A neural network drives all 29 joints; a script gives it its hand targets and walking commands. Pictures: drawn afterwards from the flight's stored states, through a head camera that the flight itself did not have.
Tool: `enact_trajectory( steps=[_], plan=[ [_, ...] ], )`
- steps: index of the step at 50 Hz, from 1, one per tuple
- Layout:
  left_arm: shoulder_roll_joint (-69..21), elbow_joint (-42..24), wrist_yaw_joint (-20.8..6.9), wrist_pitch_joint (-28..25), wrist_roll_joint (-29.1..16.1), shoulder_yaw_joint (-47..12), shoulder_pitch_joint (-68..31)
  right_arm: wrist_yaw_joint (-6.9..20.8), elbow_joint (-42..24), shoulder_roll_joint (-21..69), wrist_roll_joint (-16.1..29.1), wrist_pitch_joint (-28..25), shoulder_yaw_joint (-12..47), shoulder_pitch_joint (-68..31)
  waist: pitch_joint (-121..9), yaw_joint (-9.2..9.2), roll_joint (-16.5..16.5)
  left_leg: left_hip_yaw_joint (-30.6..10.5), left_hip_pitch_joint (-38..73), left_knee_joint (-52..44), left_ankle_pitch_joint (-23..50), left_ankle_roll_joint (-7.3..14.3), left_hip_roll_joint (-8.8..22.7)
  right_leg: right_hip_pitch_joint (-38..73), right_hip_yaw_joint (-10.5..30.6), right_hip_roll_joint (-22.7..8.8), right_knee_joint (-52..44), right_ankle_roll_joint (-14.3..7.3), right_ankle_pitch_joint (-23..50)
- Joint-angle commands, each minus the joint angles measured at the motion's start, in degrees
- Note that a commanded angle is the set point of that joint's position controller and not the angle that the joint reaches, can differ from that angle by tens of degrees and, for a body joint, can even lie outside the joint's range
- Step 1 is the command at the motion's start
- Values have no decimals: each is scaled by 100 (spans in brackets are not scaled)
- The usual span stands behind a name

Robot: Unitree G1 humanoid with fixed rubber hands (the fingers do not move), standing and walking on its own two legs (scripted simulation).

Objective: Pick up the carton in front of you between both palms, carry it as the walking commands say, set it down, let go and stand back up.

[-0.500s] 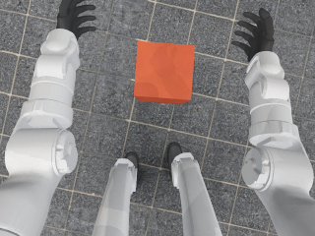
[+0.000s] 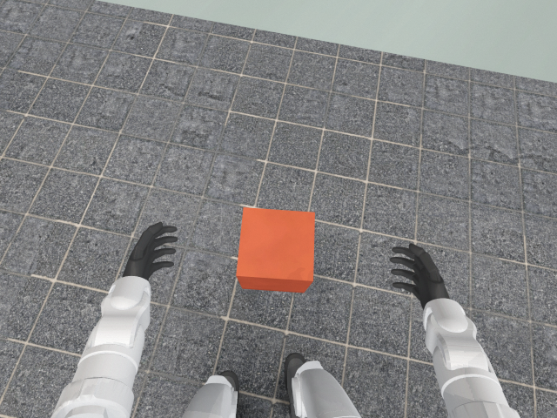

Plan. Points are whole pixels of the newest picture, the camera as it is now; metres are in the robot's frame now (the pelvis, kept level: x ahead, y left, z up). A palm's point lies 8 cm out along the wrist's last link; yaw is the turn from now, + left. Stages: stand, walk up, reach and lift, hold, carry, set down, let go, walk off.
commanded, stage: let go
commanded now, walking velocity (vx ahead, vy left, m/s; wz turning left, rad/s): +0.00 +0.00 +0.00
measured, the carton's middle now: (275, 253) +0.48 -0.03 -0.62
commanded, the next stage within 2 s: stand in 0.80 s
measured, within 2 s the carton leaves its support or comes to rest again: neither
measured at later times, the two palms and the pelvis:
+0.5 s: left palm (50, 366) +0.20 +0.27 -0.03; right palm (423, 356) +0.20 -0.19 -0.03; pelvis +0.05 +0.04 +0.04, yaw -1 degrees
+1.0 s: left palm (27, 401) +0.17 +0.30 -0.05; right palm (464, 374) +0.17 -0.25 -0.05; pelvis +0.03 +0.03 +0.03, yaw +0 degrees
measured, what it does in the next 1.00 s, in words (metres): stands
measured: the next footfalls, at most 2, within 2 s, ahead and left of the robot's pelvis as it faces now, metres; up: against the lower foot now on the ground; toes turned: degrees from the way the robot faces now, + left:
none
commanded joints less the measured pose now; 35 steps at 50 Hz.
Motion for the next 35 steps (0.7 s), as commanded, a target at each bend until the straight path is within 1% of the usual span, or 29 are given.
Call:
enact_trajectory(
  steps=[1, 2, 3, 4, 5, 6, 8, 9, 10, 11, 12, 13, 15, 16, 17, 21, 22, 23, 24, 26, 27, 28, 29, 30, 31, 32, 33, 34, 35],
  plan=[
    [848, -978, -23, -417, -47, 81, 787, -36, -1538, -234, 9, -415, -6, 1116, -3232, -4, -359, 196, 1103, -936, 1390, 118, -126, 4521, 407, -349, -565, 481, 3318],
    [500, -654, -78, -395, -136, -128, 1380, -32, -1334, -274, 278, -424, 328, 1459, -2809, 289, 64, 160, 1540, -945, 1577, 94, -174, 4564, 442, -353, -783, 429, 3158],
    [755, -1194, -68, -455, -56, -8, 1271, 5, -1424, -363, 167, -464, 110, 1476, -2281, 167, -42, 136, 1894, -1222, 1500, 107, -91, 4047, 153, -250, -981, 458, 2474],
    [454, -1054, -90, -445, -229, -205, 1637, 19, -1378, -219, 256, -442, 439, 1711, -1927, 356, -93, 217, 1809, -1214, 1492, 50, -149, 4439, 249, -267, -1150, 437, 2311],
    [625, -1027, -92, -448, -203, -297, 1697, 22, -1518, -345, 51, -459, 48, 1683, -1914, 89, -58, 152, 2260, -1352, 1852, 88, -78, 4112, 187, -218, -1247, 437, 2367],
    [675, -1303, -86, -449, -118, -130, 1845, 27, -1595, -449, 71, -409, 350, 2172, -1830, 248, -43, 128, 2626, -1406, 1692, 103, -48, 4355, 167, -237, -1375, 354, 1946],
    [724, -1223, -146, -388, -296, -326, 1873, 7, -1411, -439, 60, -380, 486, 2315, -866, 91, -340, 121, 2683, -1640, 1118, 107, -68, 4015, 109, -214, -1549, 412, 1516],
    [393, -1288, -164, -321, -335, -628, 2226, 8, -1704, -505, 102, -353, 349, 2362, -1176, 228, 253, 220, 3075, -1625, 1468, -7, -60, 4341, 131, -162, -1623, 294, 1612],
    [822, -1111, -182, -246, -324, -439, 2367, 65, -1550, -486, 187, -268, 485, 2362, -740, 294, 73, 195, 2941, -1733, 1005, 67, -37, 4261, 85, -151, -1634, 368, 1092],
    [678, -1336, -223, -238, -306, -513, 2221, 37, -1534, -521, -74, -208, 183, 2410, -488, 81, 141, 126, 2779, -2040, 865, 110, 32, 4292, -47, -93, -1708, 313, 1036],
    [392, -1437, -239, -171, -409, -721, 2517, 120, -1546, -334, 191, -134, 563, 2595, -693, 457, 464, 293, 3217, -1873, 1208, 17, 50, 4770, -21, -65, -1742, 266, 1297],
    [824, -1322, -251, -90, -181, -299, 2786, 101, -1722, -469, -44, -103, 230, 2722, -587, 328, -79, 166, 3005, -1979, 1341, 100, 21, 4778, -19, -21, -1692, 324, 1559],
    [409, -1399, -277, -64, -390, -653, 2927, 110, -1765, -218, 84, -36, 423, 2613, -559, 171, -10, 220, 3388, -2071, 1502, 78, 33, 4852, -62, 47, -1795, 312, 1727],
    [623, -1588, -219, -115, -381, -583, 3141, 119, -1719, -354, 114, -85, 360, 3061, -252, 265, 329, 148, 3447, -2063, 2240, -41, 121, 4630, -101, 84, -1737, 358, 1941],
    [599, -1762, -231, -148, -254, -589, 2956, 153, -1613, -446, 283, -59, 379, 2891, -369, 408, 1096, 112, 3614, -2053, 2233, -55, 88, 4787, -71, 81, -1793, 284, 1783],
    [571, -1761, -224, 81, -390, -768, 3127, 122, -1747, -549, -122, 132, 192, 2706, -37, 210, -49, -77, 3998, -2024, 2425, 20, 222, 4568, -174, 145, -1829, 279, 1433],
    [624, -1527, -217, 176, -343, -673, 3163, 81, -1500, -848, -182, 209, 119, 2758, 433, 272, 477, 45, 3688, -2020, 2389, -97, 133, 4552, -135, 129, -1834, 195, 1360],
    [573, -1885, -244, 162, -432, -690, 2751, 111, -1527, -537, 104, 270, 549, 2697, 597, 443, 446, 99, 3419, -2138, 1722, -12, 154, 4667, -178, 110, -1764, 246, 1035],
    [668, -1865, -284, 255, -339, -657, 2732, 103, -1571, -741, -22, 357, 233, 2657, 524, 270, 276, 41, 3399, -2247, 1211, 40, 247, 4863, -246, 146, -1655, 322, 900],
    [537, -1783, -294, 387, -451, -702, 2901, 44, -1871, -794, -167, 437, 194, 2384, 138, 271, 79, 60, 3517, -2062, 1528, 66, 231, 4947, -118, 150, -1674, 192, 1028],
    [777, -1652, -276, 435, -371, -566, 2790, 76, -1829, -591, -86, 506, 510, 2494, 571, 562, -72, 53, 3247, -2096, 1338, 109, 219, 4988, -200, 98, -1542, 313, 862],
    [611, -1701, -298, 495, -374, -629, 2560, 96, -1822, -631, -120, 537, 230, 2372, 616, 213, 197, 61, 3248, -2215, 1214, 73, 259, 4854, -214, 98, -1646, 293, 839],
    [698, -1712, -286, 497, -396, -642, 2868, 115, -1725, -703, -206, 577, 181, 2515, 429, 384, 216, 114, 3337, -2079, 1386, 62, 154, 5019, -182, 116, -1595, 294, 876],
    [608, -1865, -282, 546, -391, -633, 2852, 116, -2048, -615, -180, 589, 146, 2425, 775, 294, 14, 23, 3593, -1958, 1659, 53, 198, 4562, -241, 117, -1543, 305, 962],
    [729, -1889, -318, 551, -349, -549, 2451, 101, -1734, -623, -105, 638, 308, 2507, 369, 269, 316, 120, 3507, -1995, 1681, 41, 179, 4950, -87, 0, -1671, 266, 1113],
    [662, -1774, -323, 596, -451, -643, 2786, 65, -1835, -468, -218, 645, 327, 2532, 240, 399, -114, 73, 3693, -1923, 2001, 37, 145, 4860, -267, 136, -1605, 300, 1059],
    [769, -1814, -295, 564, -401, -713, 3088, 62, -1713, -577, -112, 609, 118, 2674, 172, 382, 435, 59, 3947, -1820, 2714, -36, 164, 4771, -142, 106, -1586, 298, 1350],
    [706, -1757, -285, 519, -380, -572, 2964, 54, -1874, -433, -68, 494, 419, 2650, -133, 439, 351, 91, 3856, -1737, 2351, 7, 77, 4718, -128, 57, -1547, 296, 1445],
    [565, -1630, -176, 365, -371, -809, 3364, -54, -1996, -660, -177, 801, 37, 2634, -265, 268, 324, -17, 4262, -1642, 3012, -64, 208, 4526, -213, 288, -1334, 298, 1294]
  ],
)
